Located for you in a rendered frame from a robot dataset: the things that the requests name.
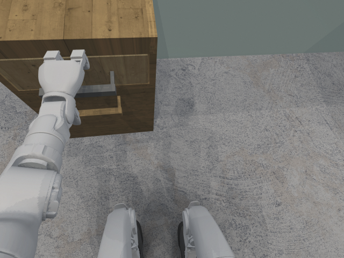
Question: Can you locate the right robot shin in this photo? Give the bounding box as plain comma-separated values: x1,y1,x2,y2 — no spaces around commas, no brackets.
183,201,200,258

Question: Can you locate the left robot hand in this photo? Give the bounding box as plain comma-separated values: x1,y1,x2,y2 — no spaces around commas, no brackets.
38,49,90,125

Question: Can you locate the cabinet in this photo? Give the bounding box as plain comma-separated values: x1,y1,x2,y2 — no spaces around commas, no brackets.
0,0,157,138

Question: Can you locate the robot left upper arm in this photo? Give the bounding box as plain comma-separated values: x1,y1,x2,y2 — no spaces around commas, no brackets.
0,166,63,258

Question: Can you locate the handle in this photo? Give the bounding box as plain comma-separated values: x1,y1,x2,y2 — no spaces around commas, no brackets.
39,71,117,99
78,107,123,119

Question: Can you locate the left robot forearm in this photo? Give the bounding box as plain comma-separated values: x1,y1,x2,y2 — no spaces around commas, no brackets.
0,92,76,184

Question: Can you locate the drawer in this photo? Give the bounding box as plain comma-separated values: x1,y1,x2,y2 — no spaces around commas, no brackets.
0,54,148,90

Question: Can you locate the left robot thigh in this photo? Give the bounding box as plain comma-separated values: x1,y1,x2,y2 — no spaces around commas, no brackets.
97,207,137,258

